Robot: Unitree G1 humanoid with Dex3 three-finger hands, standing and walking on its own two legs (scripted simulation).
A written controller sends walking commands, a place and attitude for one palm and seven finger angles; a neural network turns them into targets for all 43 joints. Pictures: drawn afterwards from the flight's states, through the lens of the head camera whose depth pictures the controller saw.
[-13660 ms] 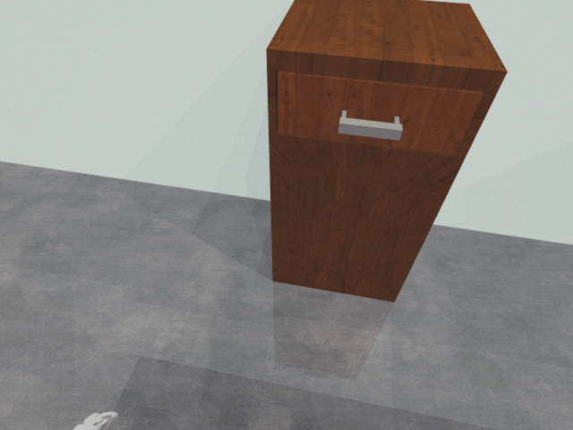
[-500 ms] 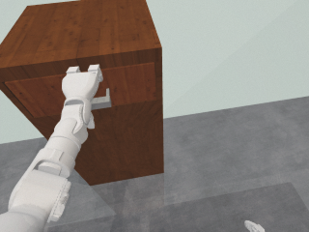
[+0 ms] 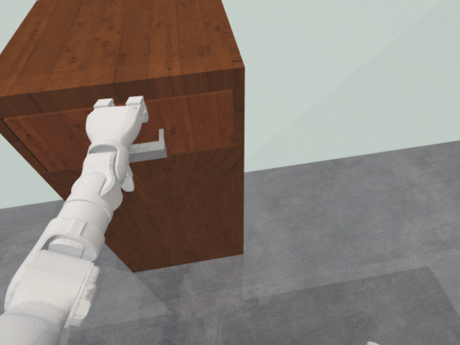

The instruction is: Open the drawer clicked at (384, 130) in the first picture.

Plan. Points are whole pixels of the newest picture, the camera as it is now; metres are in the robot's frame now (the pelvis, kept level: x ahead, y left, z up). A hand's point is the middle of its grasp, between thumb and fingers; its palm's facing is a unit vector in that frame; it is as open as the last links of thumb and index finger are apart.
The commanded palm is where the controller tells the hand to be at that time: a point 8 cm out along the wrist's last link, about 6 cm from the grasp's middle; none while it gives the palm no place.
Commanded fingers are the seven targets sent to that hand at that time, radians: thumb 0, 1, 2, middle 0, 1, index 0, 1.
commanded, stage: re-aim the fingers above the handle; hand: left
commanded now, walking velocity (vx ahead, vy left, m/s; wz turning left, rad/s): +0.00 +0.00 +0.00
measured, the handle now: (132, 145) +0.50 +0.23 +0.04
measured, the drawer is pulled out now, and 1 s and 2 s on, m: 0.00 0.00 0.00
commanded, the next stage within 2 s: lower the fingers behind the handle in 1.62 s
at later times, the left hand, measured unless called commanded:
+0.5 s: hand (127, 141) +0.46 +0.21 +0.10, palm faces +0.03 +0.00 -1.00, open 13.8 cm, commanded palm +0.43 +0.22 +0.16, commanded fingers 0.00 -0.50 0.30 -0.30 -1.20 -0.30 -1.20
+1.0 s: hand (109, 147) +0.42 +0.23 +0.12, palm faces +0.11 +0.02 -0.99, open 13.8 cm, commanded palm +0.39 +0.21 +0.16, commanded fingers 0.00 -0.50 0.30 -0.30 -1.20 -0.30 -1.20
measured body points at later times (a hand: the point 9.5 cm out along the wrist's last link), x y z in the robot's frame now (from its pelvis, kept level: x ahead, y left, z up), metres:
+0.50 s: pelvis +0.00 +0.00 +0.00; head +0.04 -0.03 +0.45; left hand +0.45 +0.21 +0.15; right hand +0.11 -0.25 -0.13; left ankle -0.04 +0.13 -0.73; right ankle +0.00 -0.12 -0.73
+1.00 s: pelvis +0.00 +0.00 +0.00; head +0.02 -0.03 +0.45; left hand +0.41 +0.22 +0.17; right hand +0.16 -0.25 -0.12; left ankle -0.04 +0.13 -0.73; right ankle +0.00 -0.12 -0.73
